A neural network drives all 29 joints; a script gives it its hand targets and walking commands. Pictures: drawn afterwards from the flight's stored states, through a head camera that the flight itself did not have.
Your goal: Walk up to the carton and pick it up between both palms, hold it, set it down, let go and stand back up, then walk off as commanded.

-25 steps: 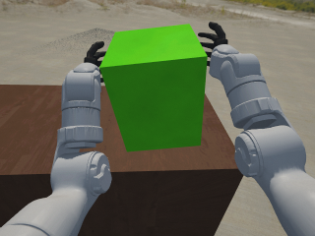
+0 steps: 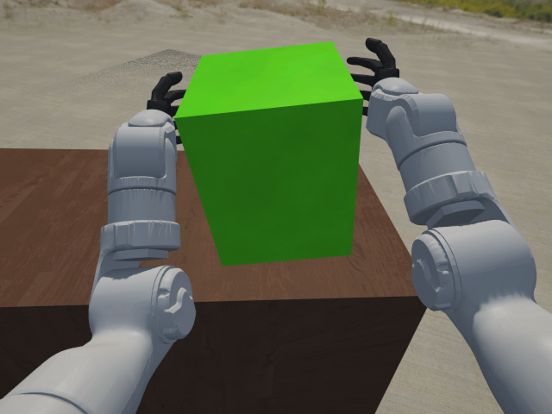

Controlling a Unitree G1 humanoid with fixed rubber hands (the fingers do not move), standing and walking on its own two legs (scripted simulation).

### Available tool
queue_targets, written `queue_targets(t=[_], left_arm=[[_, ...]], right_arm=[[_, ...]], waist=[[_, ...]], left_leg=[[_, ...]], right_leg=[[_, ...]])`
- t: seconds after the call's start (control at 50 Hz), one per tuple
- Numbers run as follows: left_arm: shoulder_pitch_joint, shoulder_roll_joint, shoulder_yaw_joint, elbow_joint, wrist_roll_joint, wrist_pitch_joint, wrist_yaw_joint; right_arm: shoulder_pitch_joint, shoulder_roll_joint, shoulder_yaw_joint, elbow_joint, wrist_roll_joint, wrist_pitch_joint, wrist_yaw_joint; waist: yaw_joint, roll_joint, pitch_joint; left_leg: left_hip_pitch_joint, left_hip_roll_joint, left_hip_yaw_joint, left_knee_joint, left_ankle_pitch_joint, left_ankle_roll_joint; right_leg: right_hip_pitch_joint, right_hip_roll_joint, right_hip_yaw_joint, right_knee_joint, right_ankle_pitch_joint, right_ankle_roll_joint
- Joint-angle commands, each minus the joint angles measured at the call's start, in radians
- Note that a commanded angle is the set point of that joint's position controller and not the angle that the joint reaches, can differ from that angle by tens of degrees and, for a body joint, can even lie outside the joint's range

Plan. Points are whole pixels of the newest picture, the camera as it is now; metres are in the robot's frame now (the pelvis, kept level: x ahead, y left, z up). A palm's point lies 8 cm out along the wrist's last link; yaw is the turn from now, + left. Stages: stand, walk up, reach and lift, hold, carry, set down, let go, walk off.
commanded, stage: hold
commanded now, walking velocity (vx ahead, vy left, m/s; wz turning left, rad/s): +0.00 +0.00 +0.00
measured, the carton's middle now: (276, 155) +0.41 +0.02 +0.24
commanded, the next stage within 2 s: set down in 0.02 s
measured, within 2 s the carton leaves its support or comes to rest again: neither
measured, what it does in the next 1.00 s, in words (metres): stands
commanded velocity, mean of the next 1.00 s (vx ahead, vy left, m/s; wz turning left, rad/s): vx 0.00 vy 0.00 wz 0.00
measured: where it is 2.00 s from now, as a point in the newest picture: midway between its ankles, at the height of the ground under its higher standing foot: outside the picture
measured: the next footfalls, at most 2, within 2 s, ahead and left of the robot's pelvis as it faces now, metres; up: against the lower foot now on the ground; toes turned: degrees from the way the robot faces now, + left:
none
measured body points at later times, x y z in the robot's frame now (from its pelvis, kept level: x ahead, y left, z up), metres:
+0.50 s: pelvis +0.01 +0.00 +0.00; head -0.05 +0.02 +0.45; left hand +0.43 +0.16 +0.29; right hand +0.43 -0.12 +0.35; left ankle +0.04 +0.13 -0.75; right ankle +0.00 -0.09 -0.75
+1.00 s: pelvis +0.01 +0.00 +0.00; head -0.03 +0.02 +0.45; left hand +0.44 +0.16 +0.23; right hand +0.44 -0.12 +0.28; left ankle +0.04 +0.13 -0.75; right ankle +0.00 -0.09 -0.75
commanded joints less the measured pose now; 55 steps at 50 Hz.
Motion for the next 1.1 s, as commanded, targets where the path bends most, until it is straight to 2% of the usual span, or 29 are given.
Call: queue_targets(t=[0.0,0.02,0.1,0.12,0.14,0.22,0.28,0.32,0.34,0.38,0.4,0.42,0.46,0.5,0.56,0.62,0.66,0.68,0.72,0.8,0.82,0.86,0.9,0.94,0.96,0.98,1.0,1.04,1.08], left_arm=[[-0.794,-0.556,-0.336,-0.142,-0.209,-0.090,-0.131],[-0.953,-0.547,-0.407,-0.247,-0.285,-0.087,-0.126],[-0.949,-0.557,-0.405,-0.122,-0.272,-0.116,-0.115],[-0.925,-0.532,-0.340,-0.057,-0.234,-0.130,-0.123],[-0.927,-0.529,-0.322,-0.025,-0.213,-0.148,-0.127],[-0.848,-0.446,-0.137,0.136,-0.082,-0.216,-0.161],[-0.784,-0.387,-0.052,0.239,0.003,-0.253,-0.180],[-0.759,-0.351,-0.015,0.256,0.038,-0.269,-0.178],[-0.741,-0.360,-0.041,0.250,0.030,-0.277,-0.177],[-0.719,-0.331,-0.027,0.250,0.025,-0.294,-0.167],[-0.738,-0.349,-0.053,0.191,0.009,-0.307,-0.161],[-0.732,-0.364,-0.082,0.181,-0.012,-0.315,-0.146],[-0.769,-0.398,-0.160,0.088,-0.060,-0.350,-0.122],[-0.764,-0.418,-0.209,0.041,-0.085,-0.375,-0.097],[-0.770,-0.464,-0.299,-0.089,-0.128,-0.400,-0.066],[-0.778,-0.507,-0.372,-0.145,-0.159,-0.409,-0.042],[-0.728,-0.513,-0.367,-0.131,-0.148,-0.400,-0.044],[-0.716,-0.507,-0.349,-0.086,-0.137,-0.394,-0.049],[-0.647,-0.472,-0.264,-0.004,-0.082,-0.378,-0.066],[-0.689,-0.439,-0.188,0.059,-0.054,-0.380,-0.084],[-0.702,-0.441,-0.183,0.060,-0.050,-0.390,-0.080],[-0.751,-0.440,-0.178,0.090,-0.047,-0.407,-0.072],[-0.778,-0.451,-0.211,0.067,-0.076,-0.433,-0.053],[-0.830,-0.483,-0.272,0.050,-0.122,-0.464,-0.033],[-0.835,-0.488,-0.277,0.046,-0.129,-0.484,-0.018],[-0.842,-0.495,-0.287,0.059,-0.130,-0.490,-0.012],[-0.836,-0.498,-0.305,0.045,-0.145,-0.495,-0.007],[-0.791,-0.481,-0.262,0.120,-0.120,-0.499,-0.003],[-0.674,-0.446,-0.181,0.228,-0.073,-0.485,-0.017]], right_arm=[[-0.551,0.597,0.232,-0.180,0.270,0.007,0.107],[-0.665,0.629,0.241,-0.289,0.308,-0.010,0.114],[-0.713,0.584,0.159,-0.184,0.254,-0.047,0.119],[-0.705,0.566,0.126,-0.109,0.219,-0.060,0.124],[-0.739,0.583,0.114,-0.104,0.189,-0.088,0.136],[-0.696,0.524,-0.022,0.029,0.032,-0.178,0.168],[-0.616,0.469,-0.104,0.142,-0.062,-0.240,0.181],[-0.587,0.454,-0.115,0.171,-0.088,-0.261,0.188],[-0.559,0.440,-0.120,0.179,-0.099,-0.275,0.186],[-0.543,0.451,-0.090,0.147,-0.103,-0.301,0.184],[-0.542,0.463,-0.072,0.126,-0.094,-0.319,0.183],[-0.538,0.472,-0.050,0.100,-0.087,-0.334,0.179],[-0.542,0.515,0.035,0.047,-0.049,-0.370,0.171],[-0.574,0.555,0.106,-0.022,-0.022,-0.401,0.166],[-0.567,0.603,0.238,-0.121,0.039,-0.440,0.156],[-0.567,0.631,0.280,-0.183,0.065,-0.462,0.153],[-0.501,0.623,0.264,-0.127,0.059,-0.455,0.150],[-0.512,0.618,0.241,-0.116,0.044,-0.454,0.151],[-0.485,0.580,0.175,-0.060,-0.001,-0.451,0.155],[-0.441,0.548,0.072,0.026,-0.076,-0.447,0.175],[-0.452,0.557,0.068,0.025,-0.090,-0.452,0.180],[-0.468,0.570,0.037,0.053,-0.117,-0.466,0.190],[-0.512,0.571,0.048,-0.008,-0.121,-0.488,0.201],[-0.549,0.589,0.058,-0.018,-0.120,-0.509,0.205],[-0.551,0.601,0.070,-0.013,-0.120,-0.517,0.212],[-0.539,0.595,0.050,0.015,-0.126,-0.519,0.216],[-0.527,0.614,0.075,-0.001,-0.127,-0.519,0.217],[-0.497,0.580,0.043,0.084,-0.142,-0.514,0.228],[-0.435,0.554,0.000,0.146,-0.182,-0.497,0.229]], waist=[[-0.067,0.118,-0.256],[-0.138,0.096,-0.373],[-0.141,0.132,-0.259],[-0.118,0.113,-0.186],[-0.095,0.106,-0.217],[-0.048,0.078,-0.145],[-0.034,0.050,-0.057],[-0.017,0.039,-0.032],[-0.033,0.050,-0.028],[-0.012,0.037,-0.028],[-0.014,0.031,-0.075],[-0.013,0.053,-0.099],[-0.021,0.050,-0.197],[-0.004,0.047,-0.291],[-0.002,0.053,-0.414],[-0.018,0.065,-0.420],[-0.034,0.061,-0.351],[-0.038,0.054,-0.302],[-0.025,0.031,-0.175],[-0.035,0.004,-0.103],[-0.022,0.024,-0.118],[-0.023,0.032,-0.108],[-0.004,0.048,-0.194],[-0.021,0.068,-0.260],[-0.008,0.073,-0.299],[-0.014,0.074,-0.274],[-0.015,0.062,-0.300],[0.002,0.060,-0.208],[0.010,0.011,-0.104]], left_leg=[[0.061,-0.033,0.004,0.026,0.073,-0.033],[0.124,-0.045,-0.003,0.042,0.102,-0.016],[0.113,-0.044,-0.020,0.025,0.029,-0.025],[0.098,-0.034,-0.021,0.004,-0.022,-0.017],[0.108,-0.028,-0.016,-0.001,-0.035,-0.015],[0.110,-0.024,0.013,-0.030,-0.096,0.006],[0.116,-0.019,0.028,-0.060,-0.154,0.026],[0.115,-0.014,0.028,-0.071,-0.125,0.030],[0.132,-0.015,0.025,-0.068,-0.111,0.023],[0.158,-0.022,0.038,-0.060,-0.063,0.028],[0.185,-0.022,0.034,-0.047,-0.002,0.019],[0.202,-0.024,0.040,-0.038,0.022,0.011],[0.274,-0.028,0.030,0.000,0.171,0.004],[0.314,-0.033,0.026,0.026,0.248,0.001],[0.384,-0.039,0.013,0.072,0.401,-0.010],[0.415,-0.033,0.005,0.092,0.449,-0.023],[0.409,-0.030,0.003,0.084,0.420,-0.020],[0.373,-0.032,0.009,0.069,0.338,-0.014],[0.328,-0.033,0.018,0.033,0.223,0.006],[0.283,-0.024,0.037,0.001,0.097,0.025],[0.272,-0.024,0.037,-0.001,0.105,0.023],[0.254,-0.023,0.043,-0.008,0.060,0.027],[0.271,-0.020,0.049,0.008,0.122,0.015],[0.297,-0.018,0.043,0.023,0.163,0.004],[0.323,-0.014,0.038,0.033,0.195,-0.002],[0.329,-0.011,0.036,0.033,0.186,-0.004],[0.346,-0.015,0.040,0.047,0.234,-0.003],[0.315,-0.018,0.045,0.031,0.183,0.006],[0.241,-0.024,0.055,-0.006,0.098,0.029]], right_leg=[[0.088,0.032,0.056,-0.057,0.196,0.059],[0.141,0.052,0.029,-0.033,0.248,0.087],[0.047,0.035,0.019,-0.078,0.151,0.073],[0.026,0.029,0.017,-0.094,0.088,0.067],[0.023,0.029,0.005,-0.093,0.055,0.068],[0.031,0.015,0.003,-0.109,-0.049,0.058],[0.030,0.011,-0.011,-0.125,-0.124,0.060],[0.045,0.016,-0.023,-0.121,-0.102,0.065],[0.045,0.017,-0.024,-0.120,-0.073,0.063],[0.053,0.016,-0.029,-0.125,-0.034,0.077],[0.084,0.021,-0.035,-0.113,0.023,0.075],[0.091,0.020,-0.037,-0.109,0.042,0.078],[0.118,0.026,-0.046,-0.086,0.183,0.087],[0.147,0.021,-0.049,-0.069,0.291,0.098],[0.203,0.018,-0.055,-0.031,0.511,0.116],[0.201,0.022,-0.054,-0.021,0.547,0.111],[0.179,0.015,-0.053,-0.028,0.536,0.113],[0.172,0.005,-0.047,-0.036,0.501,0.114],[0.145,-0.003,-0.044,-0.056,0.407,0.118],[0.120,-0.010,-0.041,-0.076,0.247,0.118],[0.124,-0.015,-0.037,-0.075,0.232,0.110],[0.093,-0.014,-0.035,-0.080,0.160,0.107],[0.109,0.000,-0.042,-0.067,0.184,0.096],[0.092,0.010,-0.048,-0.067,0.183,0.087],[0.078,0.011,-0.052,-0.069,0.188,0.081],[0.061,0.015,-0.052,-0.070,0.184,0.081],[0.072,0.015,-0.049,-0.057,0.251,0.086],[0.050,0.009,-0.046,-0.070,0.204,0.087],[0.068,-0.002,-0.034,-0.082,0.176,0.093]])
